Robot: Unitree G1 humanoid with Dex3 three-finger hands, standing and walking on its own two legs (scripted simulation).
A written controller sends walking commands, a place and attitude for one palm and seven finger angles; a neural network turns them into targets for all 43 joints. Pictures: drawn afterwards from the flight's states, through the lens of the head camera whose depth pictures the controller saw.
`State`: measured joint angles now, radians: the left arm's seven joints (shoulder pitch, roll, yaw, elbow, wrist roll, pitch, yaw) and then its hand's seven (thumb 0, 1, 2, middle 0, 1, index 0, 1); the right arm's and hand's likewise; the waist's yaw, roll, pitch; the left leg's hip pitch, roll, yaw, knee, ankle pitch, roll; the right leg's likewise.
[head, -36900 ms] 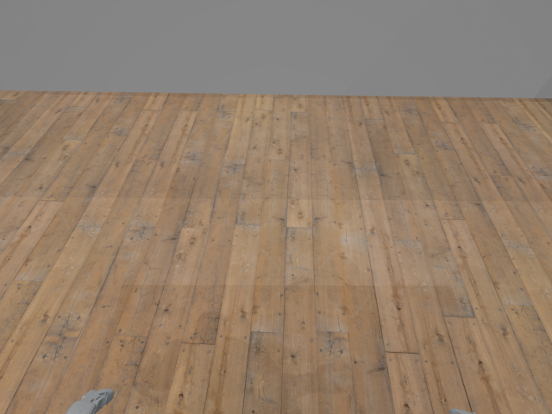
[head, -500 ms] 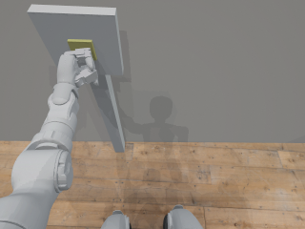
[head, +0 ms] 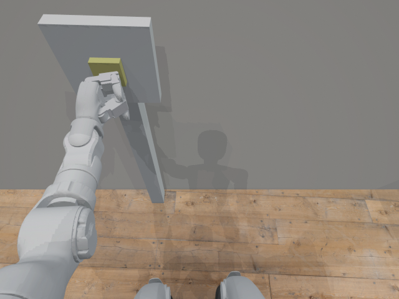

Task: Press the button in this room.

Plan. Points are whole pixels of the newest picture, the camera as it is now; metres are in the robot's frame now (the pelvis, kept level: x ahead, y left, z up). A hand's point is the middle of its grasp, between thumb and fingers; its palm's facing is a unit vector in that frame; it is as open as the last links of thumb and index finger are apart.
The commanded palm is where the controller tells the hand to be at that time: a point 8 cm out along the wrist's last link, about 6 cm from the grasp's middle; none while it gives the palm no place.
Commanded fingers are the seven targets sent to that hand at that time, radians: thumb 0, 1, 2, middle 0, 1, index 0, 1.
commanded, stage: pull the fist back off the button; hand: left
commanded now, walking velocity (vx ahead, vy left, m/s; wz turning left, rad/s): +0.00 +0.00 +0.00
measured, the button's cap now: (109, 70) +0.54 +0.16 +0.13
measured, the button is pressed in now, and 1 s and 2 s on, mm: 7 0 0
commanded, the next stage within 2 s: draw the hand back to the body in 0.68 s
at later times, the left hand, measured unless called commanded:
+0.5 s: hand (120, 131) +0.41 +0.13 +0.09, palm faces -0.03 -1.00 -0.01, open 3.1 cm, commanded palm +0.39 +0.18 +0.10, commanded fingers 0.00 0.90 0.90 -1.30 -1.50 -1.30 -1.50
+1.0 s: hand (107, 140) +0.37 +0.14 +0.13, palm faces -0.04 -1.00 -0.04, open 3.1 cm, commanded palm +0.34 +0.20 +0.13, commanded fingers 0.00 0.90 0.90 -1.30 -1.50 -1.30 -1.50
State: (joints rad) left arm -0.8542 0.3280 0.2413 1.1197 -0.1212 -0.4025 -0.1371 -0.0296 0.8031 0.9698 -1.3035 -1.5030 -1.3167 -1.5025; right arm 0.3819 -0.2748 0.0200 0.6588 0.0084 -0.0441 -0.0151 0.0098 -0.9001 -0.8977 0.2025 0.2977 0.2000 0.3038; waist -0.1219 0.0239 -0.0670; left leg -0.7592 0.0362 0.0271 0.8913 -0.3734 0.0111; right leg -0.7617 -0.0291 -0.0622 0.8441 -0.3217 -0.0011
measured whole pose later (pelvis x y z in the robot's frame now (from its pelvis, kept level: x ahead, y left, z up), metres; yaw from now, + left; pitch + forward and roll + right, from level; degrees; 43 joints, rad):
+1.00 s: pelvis +0.04 -0.01 +0.02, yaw -1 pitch +5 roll +0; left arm -0.14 0.20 0.14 0.30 -0.21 -0.23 -0.18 0.01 0.90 0.90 -1.30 -1.50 -1.30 -1.50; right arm 0.27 -0.23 0.02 0.56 0.04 -0.02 -0.03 0.01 -0.90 -0.90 0.20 0.30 0.20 0.30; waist -0.02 0.04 -0.08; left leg -0.43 0.04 0.05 0.72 -0.38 -0.01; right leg -0.47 -0.02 -0.04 0.72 -0.35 -0.01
